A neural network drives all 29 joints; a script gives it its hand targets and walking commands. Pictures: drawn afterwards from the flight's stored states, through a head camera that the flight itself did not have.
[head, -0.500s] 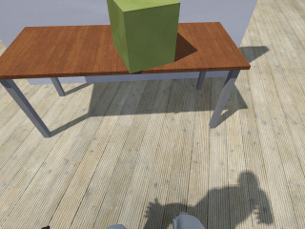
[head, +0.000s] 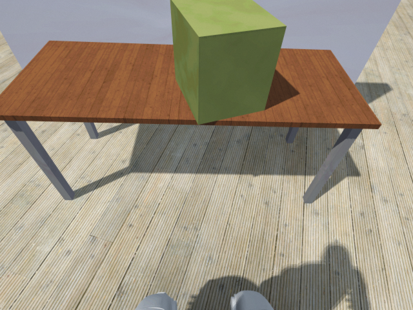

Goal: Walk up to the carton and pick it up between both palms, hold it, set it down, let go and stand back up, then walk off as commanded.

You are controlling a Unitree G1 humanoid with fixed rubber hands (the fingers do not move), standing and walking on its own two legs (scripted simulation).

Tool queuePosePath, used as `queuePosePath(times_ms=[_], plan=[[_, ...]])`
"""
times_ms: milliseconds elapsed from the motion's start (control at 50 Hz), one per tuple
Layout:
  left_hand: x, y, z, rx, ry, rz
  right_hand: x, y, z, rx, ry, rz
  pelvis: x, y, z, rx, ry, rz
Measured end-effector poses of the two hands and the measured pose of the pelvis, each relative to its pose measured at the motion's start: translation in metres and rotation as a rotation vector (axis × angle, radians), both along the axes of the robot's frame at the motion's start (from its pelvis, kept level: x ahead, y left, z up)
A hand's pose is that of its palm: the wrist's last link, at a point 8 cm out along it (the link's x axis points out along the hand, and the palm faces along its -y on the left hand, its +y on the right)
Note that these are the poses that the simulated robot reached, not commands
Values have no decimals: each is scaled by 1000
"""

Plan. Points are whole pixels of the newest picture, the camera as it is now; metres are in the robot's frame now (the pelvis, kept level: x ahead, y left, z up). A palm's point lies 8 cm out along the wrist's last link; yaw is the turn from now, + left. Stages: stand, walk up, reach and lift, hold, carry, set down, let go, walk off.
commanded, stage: walk up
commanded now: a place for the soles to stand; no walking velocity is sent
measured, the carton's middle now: (220, 57) +0.88 -0.01 +0.04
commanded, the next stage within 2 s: none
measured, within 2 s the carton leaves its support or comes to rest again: neither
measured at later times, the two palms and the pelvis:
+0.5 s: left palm (60, 288) +0.18 +0.31 -0.11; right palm (368, 280) +0.22 -0.34 -0.10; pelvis +0.15 -0.01 +0.00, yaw +1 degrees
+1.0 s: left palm (118, 196) +0.40 +0.25 -0.10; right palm (377, 254) +0.28 -0.39 -0.12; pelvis +0.28 -0.06 -0.01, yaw -3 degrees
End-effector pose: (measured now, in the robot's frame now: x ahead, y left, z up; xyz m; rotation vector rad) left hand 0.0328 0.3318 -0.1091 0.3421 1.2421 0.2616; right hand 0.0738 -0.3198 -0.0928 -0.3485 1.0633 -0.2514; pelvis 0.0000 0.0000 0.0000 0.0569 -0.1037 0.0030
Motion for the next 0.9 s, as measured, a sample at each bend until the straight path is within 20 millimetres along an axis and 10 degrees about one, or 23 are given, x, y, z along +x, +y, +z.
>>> queuePosePath(times_ms=[240,560,900], plan=[[130,-34,16,-3,-146,-112,10,-33,-21,16,147,-104,73,-25,-3,-46,18,-30],[163,-13,-8,-19,-9,8,169,-12,-7,-28,10,26,167,-5,-9,-17,10,-10],[349,-64,10,9,-153,-156,170,-65,-25,-21,189,-161,258,-55,-11,-45,19,-57]])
